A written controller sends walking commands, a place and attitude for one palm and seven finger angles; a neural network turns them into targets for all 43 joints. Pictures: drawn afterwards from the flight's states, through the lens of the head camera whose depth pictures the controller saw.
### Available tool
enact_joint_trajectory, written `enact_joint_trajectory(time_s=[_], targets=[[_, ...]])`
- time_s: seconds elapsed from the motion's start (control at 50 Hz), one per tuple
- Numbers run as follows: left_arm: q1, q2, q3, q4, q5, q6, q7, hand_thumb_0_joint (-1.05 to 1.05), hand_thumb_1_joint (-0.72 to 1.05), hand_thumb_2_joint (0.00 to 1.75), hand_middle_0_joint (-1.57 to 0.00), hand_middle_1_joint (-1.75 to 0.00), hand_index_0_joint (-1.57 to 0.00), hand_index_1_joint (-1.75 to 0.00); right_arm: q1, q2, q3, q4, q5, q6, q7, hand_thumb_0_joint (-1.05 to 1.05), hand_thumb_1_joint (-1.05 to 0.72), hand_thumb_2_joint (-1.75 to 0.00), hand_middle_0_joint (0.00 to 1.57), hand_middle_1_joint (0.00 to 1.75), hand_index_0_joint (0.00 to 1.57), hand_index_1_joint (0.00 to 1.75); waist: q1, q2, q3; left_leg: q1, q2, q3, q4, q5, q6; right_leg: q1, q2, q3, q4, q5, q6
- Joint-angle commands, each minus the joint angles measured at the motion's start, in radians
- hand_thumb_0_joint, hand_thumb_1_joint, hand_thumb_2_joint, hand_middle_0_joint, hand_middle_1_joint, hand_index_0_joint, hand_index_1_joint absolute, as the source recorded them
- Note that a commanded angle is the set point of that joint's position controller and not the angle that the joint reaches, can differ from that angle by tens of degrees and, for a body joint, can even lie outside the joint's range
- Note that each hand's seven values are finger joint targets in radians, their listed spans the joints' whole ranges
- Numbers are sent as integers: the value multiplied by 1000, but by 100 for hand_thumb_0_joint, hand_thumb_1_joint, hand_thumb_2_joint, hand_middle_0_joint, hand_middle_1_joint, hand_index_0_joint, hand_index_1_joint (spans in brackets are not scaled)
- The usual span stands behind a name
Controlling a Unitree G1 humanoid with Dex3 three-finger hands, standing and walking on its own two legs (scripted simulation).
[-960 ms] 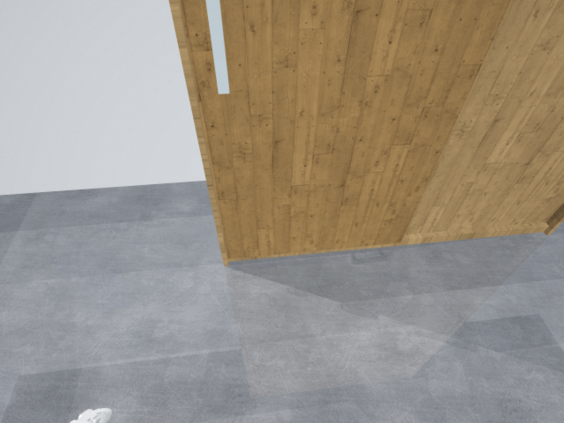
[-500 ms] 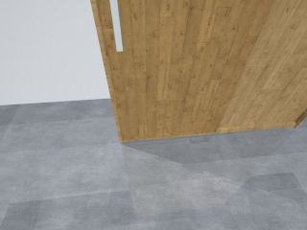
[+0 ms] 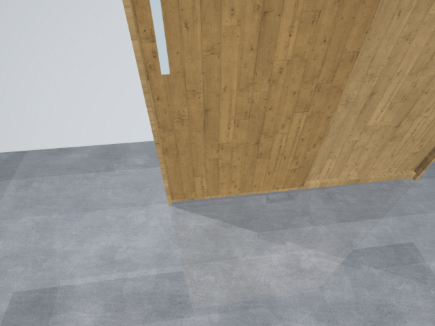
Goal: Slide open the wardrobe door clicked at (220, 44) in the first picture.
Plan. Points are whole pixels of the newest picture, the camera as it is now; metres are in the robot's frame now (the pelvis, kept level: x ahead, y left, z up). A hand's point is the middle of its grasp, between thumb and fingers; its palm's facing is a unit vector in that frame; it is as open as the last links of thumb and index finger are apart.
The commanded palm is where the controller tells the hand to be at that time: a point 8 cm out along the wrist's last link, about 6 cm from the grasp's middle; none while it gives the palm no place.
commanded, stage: look at it before walking up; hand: left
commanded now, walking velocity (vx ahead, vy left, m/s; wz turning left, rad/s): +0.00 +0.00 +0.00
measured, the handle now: (159, 28) +0.84 +0.21 +0.18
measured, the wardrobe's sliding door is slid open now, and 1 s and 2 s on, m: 0.00 0.00 0.00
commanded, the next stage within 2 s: turn to face it in 0.48 s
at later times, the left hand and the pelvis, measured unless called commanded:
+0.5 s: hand out of the picture +0.08 +0.25 -0.16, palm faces -0.03 -0.94 -0.33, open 7.4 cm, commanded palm none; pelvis +0.00 +0.00 +0.00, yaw +0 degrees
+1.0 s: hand out of the picture +0.04 +0.22 -0.17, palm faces +0.05 -0.96 -0.27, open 7.4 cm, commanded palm none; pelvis -0.01 +0.01 -0.01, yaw +4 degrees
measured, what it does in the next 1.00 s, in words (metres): stands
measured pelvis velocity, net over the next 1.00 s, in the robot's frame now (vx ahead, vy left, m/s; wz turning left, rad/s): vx -0.01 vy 0.01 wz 0.07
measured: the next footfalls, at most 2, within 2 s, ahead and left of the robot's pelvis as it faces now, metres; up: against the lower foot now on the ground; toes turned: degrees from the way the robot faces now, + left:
left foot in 1.58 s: +0.13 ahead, +0.16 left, +0.00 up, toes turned +16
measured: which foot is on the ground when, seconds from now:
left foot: down 0.00-1.00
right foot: down 0.00-1.00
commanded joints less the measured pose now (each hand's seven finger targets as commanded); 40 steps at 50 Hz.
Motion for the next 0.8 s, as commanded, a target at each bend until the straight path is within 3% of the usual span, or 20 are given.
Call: enact_joint_trajectory(time_s=[0.0,0.14,0.3,0.62,0.78], targets=[[-42,209,39,-67,-5,-19,15,0,90,90,-20,-30,-20,-30,-50,-202,-45,-63,2,-24,-18,0,-90,-90,20,30,20,30,8,-6,-47,-1,109,-99,-69,85,32,-5,-114,108,-74,67,-33],[-42,209,41,-67,-5,-23,17,0,90,90,-20,-30,-20,-30,-51,-201,-45,-63,4,-25,-19,0,-90,-90,20,30,20,30,8,-11,-63,12,114,-95,-62,134,31,17,-117,101,-66,137,-33],[-38,209,39,-62,-4,-21,15,0,90,90,-20,-30,-20,-30,-56,-202,-45,-61,4,-22,-19,0,-90,-90,20,30,20,30,7,-13,-45,16,111,-96,-73,95,30,-2,-116,106,-84,87,-31],[-28,214,42,-58,-4,-21,16,0,90,90,-20,-30,-20,-30,-56,-206,-45,-64,6,-22,-19,0,-90,-90,20,30,20,30,12,-2,-62,19,113,-107,-66,166,32,34,-122,84,-70,152,-28],[18,135,33,-69,-5,2,27,0,90,90,-20,-30,-20,-30,-14,-111,-33,-76,3,3,-15,0,-90,-90,20,30,20,30,14,-13,-60,-39,98,-110,4,194,20,24,-143,59,-17,154,-11]])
